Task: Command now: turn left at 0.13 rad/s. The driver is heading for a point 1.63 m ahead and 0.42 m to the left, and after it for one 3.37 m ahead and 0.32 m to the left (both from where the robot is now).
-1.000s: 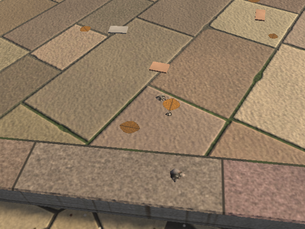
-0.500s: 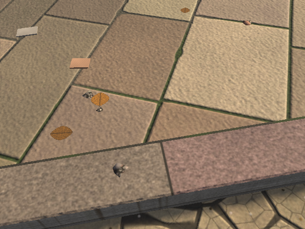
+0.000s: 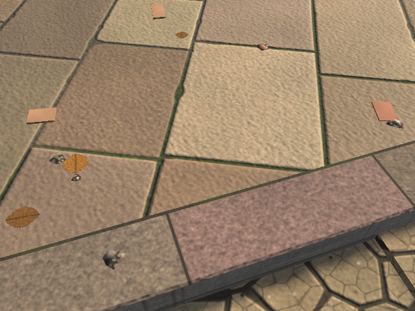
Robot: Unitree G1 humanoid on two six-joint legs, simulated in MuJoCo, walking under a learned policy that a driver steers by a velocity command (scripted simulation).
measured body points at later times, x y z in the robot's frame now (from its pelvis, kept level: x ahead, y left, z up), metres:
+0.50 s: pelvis -0.01 +0.03 +0.00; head +0.03 +0.06 +0.45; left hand +0.05 +0.35 -0.10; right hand +0.23 -0.19 -0.09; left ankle -0.04 +0.15 -0.71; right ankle +0.01 -0.10 -0.74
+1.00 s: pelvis +0.01 +0.06 +0.00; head +0.02 +0.08 +0.45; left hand +0.02 +0.38 -0.09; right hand +0.27 -0.11 -0.08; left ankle -0.04 +0.15 -0.74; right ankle +0.06 -0.06 -0.72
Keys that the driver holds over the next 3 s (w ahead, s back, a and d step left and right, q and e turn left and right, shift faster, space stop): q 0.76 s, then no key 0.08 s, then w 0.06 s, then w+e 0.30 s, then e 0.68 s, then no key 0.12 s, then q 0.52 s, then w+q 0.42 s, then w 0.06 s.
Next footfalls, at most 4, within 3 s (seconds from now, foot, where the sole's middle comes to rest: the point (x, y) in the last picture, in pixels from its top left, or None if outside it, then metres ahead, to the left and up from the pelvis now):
0.54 left None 0.00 0.16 -0.77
1.04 right None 0.09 -0.03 -0.77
1.40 left None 0.21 0.27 -0.77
1.86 right None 0.21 0.01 -0.77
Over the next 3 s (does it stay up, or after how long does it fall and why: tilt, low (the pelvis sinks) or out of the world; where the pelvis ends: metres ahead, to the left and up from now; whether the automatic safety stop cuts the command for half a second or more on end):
stays up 0.21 0.18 0.00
